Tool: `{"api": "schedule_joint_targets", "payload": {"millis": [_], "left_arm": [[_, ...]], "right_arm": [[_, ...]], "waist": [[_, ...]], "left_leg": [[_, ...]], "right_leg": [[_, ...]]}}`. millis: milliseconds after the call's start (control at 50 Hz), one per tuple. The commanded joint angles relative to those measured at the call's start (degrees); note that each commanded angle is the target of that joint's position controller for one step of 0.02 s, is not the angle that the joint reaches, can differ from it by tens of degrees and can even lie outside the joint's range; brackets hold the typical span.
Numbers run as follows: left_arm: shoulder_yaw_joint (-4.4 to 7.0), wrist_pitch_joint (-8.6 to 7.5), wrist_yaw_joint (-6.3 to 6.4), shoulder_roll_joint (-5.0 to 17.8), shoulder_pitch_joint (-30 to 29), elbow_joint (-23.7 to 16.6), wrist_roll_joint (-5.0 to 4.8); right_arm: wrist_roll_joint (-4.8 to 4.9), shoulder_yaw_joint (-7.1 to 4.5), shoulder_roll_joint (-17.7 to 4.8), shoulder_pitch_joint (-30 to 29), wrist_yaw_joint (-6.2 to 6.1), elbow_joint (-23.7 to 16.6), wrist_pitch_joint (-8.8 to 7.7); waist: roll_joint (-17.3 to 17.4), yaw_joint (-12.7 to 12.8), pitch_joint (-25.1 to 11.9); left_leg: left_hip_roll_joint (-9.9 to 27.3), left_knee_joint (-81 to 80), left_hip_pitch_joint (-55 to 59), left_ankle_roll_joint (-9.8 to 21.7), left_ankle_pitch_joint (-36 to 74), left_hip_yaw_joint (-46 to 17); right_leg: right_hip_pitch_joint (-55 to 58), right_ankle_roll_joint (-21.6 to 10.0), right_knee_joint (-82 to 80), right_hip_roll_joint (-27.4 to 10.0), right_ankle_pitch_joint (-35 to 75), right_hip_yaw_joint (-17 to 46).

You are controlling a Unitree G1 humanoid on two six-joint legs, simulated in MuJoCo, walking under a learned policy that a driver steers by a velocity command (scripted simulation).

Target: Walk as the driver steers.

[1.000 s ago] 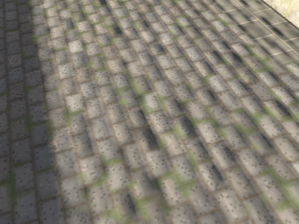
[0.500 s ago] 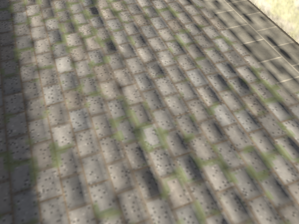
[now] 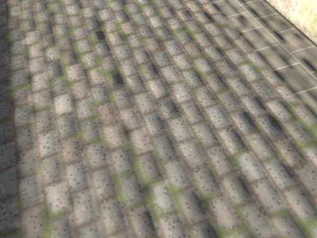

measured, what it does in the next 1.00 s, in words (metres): walks ahead, turning left: left foot, then right foot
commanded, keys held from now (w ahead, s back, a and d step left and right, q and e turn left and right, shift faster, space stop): w+q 0.52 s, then q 0.30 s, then no key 0.18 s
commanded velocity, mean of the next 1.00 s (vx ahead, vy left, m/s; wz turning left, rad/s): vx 0.36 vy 0.00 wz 0.49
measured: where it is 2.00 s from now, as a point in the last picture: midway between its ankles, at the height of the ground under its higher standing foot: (137, 228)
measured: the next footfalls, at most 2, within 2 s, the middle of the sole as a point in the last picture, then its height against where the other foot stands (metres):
left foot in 0.44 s outside the picture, level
right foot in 0.88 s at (153, 196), level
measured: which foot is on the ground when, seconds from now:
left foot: up 0.00-0.42, down 0.44-0.88, up 0.90-1.00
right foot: down 0.00-0.42, up 0.44-0.86, down 0.88-1.00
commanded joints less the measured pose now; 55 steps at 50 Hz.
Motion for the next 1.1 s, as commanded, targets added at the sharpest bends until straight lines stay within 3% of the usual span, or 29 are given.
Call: {"api": "schedule_joint_targets", "payload": {"millis": [20,60,140,220,320,380,400,420,440,460,480,500,520,540,560,620,660,700,780,840,860,880,900,920,940,960,980,1040,1100], "left_arm": [[1.25,-1.02,0.27,4.9,3.1,-0.6,0.75],[1.60,-1.69,0.32,5.5,2.7,0.2,0.96],[2.17,-1.77,1.34,7.2,3.9,1.7,1.19],[2.42,-1.02,2.19,8.9,5.7,2.2,0.74],[3.14,1.43,2.48,10.4,10.6,3.8,-0.37],[3.84,2.79,3.01,12.5,8.8,2.9,-0.86],[4.04,3.27,3.23,13.2,8.1,2.5,-0.93],[3.98,3.55,3.39,13.2,6.8,2.1,-1.20],[3.28,3.07,3.40,11.5,7.3,1.1,-0.37],[0.64,1.34,2.36,2.3,12.4,-1.8,1.37],[1.06,-1.35,1.32,6.6,7.1,-2.9,-0.75],[1.77,-2.75,0.74,9.2,1.7,-4.8,-2.76],[1.55,-3.41,0.93,8.6,1.3,-4.8,-2.26],[1.98,-3.30,1.44,8.9,1.3,-4.1,-0.78],[2.49,-2.48,1.58,9.7,2.7,-3.7,-0.07],[2.28,-0.13,2.06,7.4,4.0,-4.6,1.08],[1.70,0.55,2.40,5.8,1.1,-5.9,1.20],[1.20,0.75,2.15,5.0,-1.8,-6.8,0.94],[1.49,1.11,1.36,6.4,-6.6,-9.1,0.23],[2.53,0.36,1.09,8.8,-4.0,-8.8,0.59],[2.68,-0.20,1.11,8.9,-1.3,-8.2,1.02],[3.03,-0.61,1.49,11.2,1.0,-8.3,2.15],[2.93,-0.19,1.90,13.1,1.6,-9.0,3.48],[2.99,0.80,1.71,11.6,4.5,-7.4,2.24],[2.12,1.24,1.51,8.3,2.2,-8.9,0.80],[1.55,1.95,1.44,6.8,0.5,-9.3,0.81],[1.07,2.59,1.35,6.3,-1.0,-9.3,0.97],[0.91,3.92,1.47,6.5,-4.5,-8.5,1.37],[1.31,4.39,1.74,7.3,-2.8,-7.4,0.92]], "right_arm": [[-0.11,-2.02,-5.7,-0.4,-0.42,-4.1,-0.04],[-0.07,-1.79,-3.4,0.4,-0.39,-4.0,1.28],[-0.54,-1.95,-2.9,-4.1,-0.25,-6.1,1.70],[-0.88,-1.11,-1.1,-11.5,1.27,-8.7,1.11],[-0.74,-0.62,-0.7,-18.7,3.23,-13.4,1.15],[-0.65,-1.87,-3.2,-15.5,3.92,-14.5,1.61],[-0.51,-2.88,-5.0,-10.7,3.86,-13.7,1.82],[-0.40,-4.52,-7.7,-2.3,3.32,-11.8,1.88],[-0.42,-6.50,-12.3,6.3,2.00,-9.7,2.47],[-0.29,-7.00,-17.5,4.0,1.58,-10.1,2.06],[-0.95,-5.67,-13.4,5.8,1.90,-11.8,1.14],[-1.37,-4.80,-10.3,3.6,1.99,-11.5,0.37],[-1.08,-4.34,-8.7,0.0,2.00,-11.9,-0.08],[-1.34,-3.84,-7.2,-4.6,1.96,-13.0,-0.19],[-1.97,-3.30,-6.1,-7.0,1.66,-14.2,-0.21],[-1.92,-3.82,-8.3,-7.3,0.66,-14.5,0.01],[-1.57,-4.34,-9.7,-6.5,-0.27,-14.3,0.77],[-0.99,-4.42,-9.7,-5.6,-1.03,-14.1,2.04],[-0.94,-4.29,-9.1,-3.6,-1.78,-13.5,3.73],[-1.23,-3.91,-7.8,-5.7,-2.29,-14.5,4.08],[-1.15,-3.54,-6.8,-7.1,-2.32,-15.0,3.99],[-1.93,-2.63,-4.2,-6.1,-2.23,-15.8,3.60],[-2.66,-1.79,-1.4,2.3,-2.16,-15.3,3.28],[-1.65,-1.91,-4.6,7.7,-1.80,-14.7,3.38],[-1.22,-3.11,-9.3,5.4,-1.89,-13.1,4.22],[-1.22,-3.54,-10.3,-0.1,-2.28,-13.4,5.39],[-1.44,-3.53,-9.7,-2.4,-2.63,-13.5,6.47],[-1.52,-2.08,-4.7,-2.4,-2.34,-13.4,7.17],[-2.00,-1.09,-2.9,-3.9,-2.03,-13.0,6.32]], "waist": [[-8.6,1.5,-3.3],[-7.3,0.3,-2.0],[-5.2,0.8,0.3],[-3.7,3.5,2.0],[-3.1,5.6,4.0],[-6.2,1.8,-0.1],[-7.0,-1.2,-3.1],[-6.1,-6.0,-7.3],[-0.4,-9.6,-12.3],[13.3,-1.9,-15.5],[7.2,-5.7,-22.2],[4.4,-6.3,-14.5],[-0.3,-3.6,-9.5],[-2.2,-1.1,-5.8],[-1.8,0.8,-5.0],[-1.8,2.8,-4.6],[0.0,2.2,-4.7],[2.3,0.7,-6.5],[4.3,-1.3,-7.3],[5.7,0.7,-7.2],[5.4,2.4,-7.9],[1.2,2.5,-12.2],[-11.5,-1.4,-16.8],[-19.1,-2.1,-21.2],[-10.9,-0.5,-17.9],[-7.2,0.8,-13.8],[-5.7,0.8,-11.0],[-9.5,-1.3,-6.7],[-11.9,0.6,-8.6]], "left_leg": [[6.9,2.0,-14.8,0.0,7.2,-3.7],[7.3,0.9,-14.0,-0.6,9.7,-3.6],[7.0,-8.2,-19.2,-1.8,20.0,-4.0],[6.1,-21.2,-18.1,-1.5,28.1,1.0],[4.7,-28.1,-22.4,0.7,22.9,4.7],[0.0,-28.4,-13.9,3.7,14.7,9.1],[-2.3,-28.4,-7.5,5.2,12.3,10.3],[-4.5,-32.2,4.7,7.2,14.9,10.2],[0.3,-34.8,21.8,10.3,14.7,0.2],[14.5,-39.7,39.5,20.6,7.5,-32.2],[18.4,-47.5,43.3,23.3,2.4,-45.1],[16.7,-48.6,38.6,20.0,6.6,-36.5],[14.0,-48.4,30.2,17.7,12.5,-28.7],[11.8,-48.4,21.9,16.0,23.6,-23.0],[10.4,-48.8,16.6,15.3,33.6,-18.9],[7.9,-48.4,8.2,15.0,51.5,-12.0],[4.9,-47.0,5.3,13.1,53.6,-8.3],[2.3,-45.2,4.1,10.2,49.9,-6.8],[3.4,-41.5,7.1,7.6,38.5,-12.8],[4.4,-35.5,11.4,6.7,33.7,-18.7],[2.7,-31.7,11.1,5.2,31.8,-18.2],[-1.0,-23.1,8.2,2.8,25.3,-15.3],[-8.3,-9.7,-3.2,-0.7,-8.5,-9.9],[-8.3,1.1,-10.7,-3.3,-19.9,-8.0],[-5.6,6.3,-12.2,-5.1,-16.4,-9.3],[-4.7,8.2,-13.5,-6.2,-12.7,-7.5],[-3.9,7.2,-13.0,-6.6,-10.4,-6.7],[-2.3,-6.4,-4.0,-6.9,-5.6,-2.0],[-1.2,-19.9,1.9,-6.4,-2.9,0.3]], "right_leg": [[14.2,-7.2,-18.6,-15.4,-1.5,16.4],[11.1,-7.8,-21.0,-14.9,4.0,11.1],[12.6,-7.6,-22.4,-13.9,11.0,3.0],[15.4,-6.4,-23.0,-13.3,13.2,-2.9],[27.3,-5.8,-18.2,-16.9,21.8,-5.7],[29.8,-4.0,-8.2,-17.2,46.5,-8.1],[29.1,-3.4,-0.6,-16.7,52.9,-8.6],[24.6,-1.8,10.7,-15.0,51.5,-9.7],[11.3,0.7,27.7,-12.3,34.6,-9.7],[-15.4,4.1,47.1,0.6,-21.3,-4.3],[-22.4,3.2,53.5,1.8,-25.4,9.1],[-26.9,1.7,51.7,-1.4,-19.7,10.1],[-24.8,1.0,46.3,-4.1,-14.6,9.8],[-20.9,1.6,41.4,-5.6,-12.3,9.4],[-16.5,2.5,39.3,-6.5,-11.2,9.5],[-11.6,5.9,31.5,-5.2,-8.9,7.3],[-10.0,7.2,22.6,-2.9,-2.8,6.1],[-6.2,7.4,13.9,-0.5,5.7,5.7],[-4.4,7.1,4.5,1.7,9.8,7.8],[-3.1,5.1,-0.6,1.1,6.9,9.5],[1.4,3.6,-5.1,0.1,13.0,8.7],[10.9,0.4,-4.9,-6.8,27.9,13.6],[24.9,-8.5,-1.9,-19.3,53.0,27.1],[28.9,-16.9,-4.0,-27.6,44.2,41.8],[25.2,-15.7,-5.4,-24.0,31.4,39.3],[21.4,-12.7,-5.7,-20.1,23.4,31.9],[16.4,-11.0,-7.3,-17.4,17.4,27.9],[5.4,-8.2,-11.4,-10.4,8.5,17.9],[7.1,-9.4,-11.1,-10.7,9.6,16.5]]}}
